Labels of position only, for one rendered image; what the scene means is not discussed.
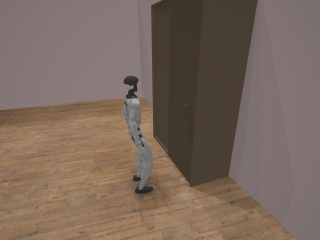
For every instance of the left robot forearm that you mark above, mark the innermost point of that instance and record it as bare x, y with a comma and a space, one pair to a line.
126, 119

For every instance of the right robot upper arm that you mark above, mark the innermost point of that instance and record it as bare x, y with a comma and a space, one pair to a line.
134, 107

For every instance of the wardrobe door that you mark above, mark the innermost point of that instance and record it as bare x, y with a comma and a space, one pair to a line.
162, 61
184, 51

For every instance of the left robot foot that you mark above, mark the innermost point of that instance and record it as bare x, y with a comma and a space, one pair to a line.
136, 178

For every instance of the right robot forearm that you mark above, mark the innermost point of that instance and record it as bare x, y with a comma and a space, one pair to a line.
134, 131

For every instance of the left robot upper arm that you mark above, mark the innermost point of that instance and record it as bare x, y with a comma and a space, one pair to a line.
124, 108

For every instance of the handle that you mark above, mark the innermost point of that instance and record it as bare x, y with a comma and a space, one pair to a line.
184, 114

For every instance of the robot foot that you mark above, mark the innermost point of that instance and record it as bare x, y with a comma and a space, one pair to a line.
144, 190
136, 178

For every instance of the right robot hand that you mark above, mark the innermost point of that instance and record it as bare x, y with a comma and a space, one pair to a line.
141, 151

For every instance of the right robot foot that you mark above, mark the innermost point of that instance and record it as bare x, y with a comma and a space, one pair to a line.
144, 190

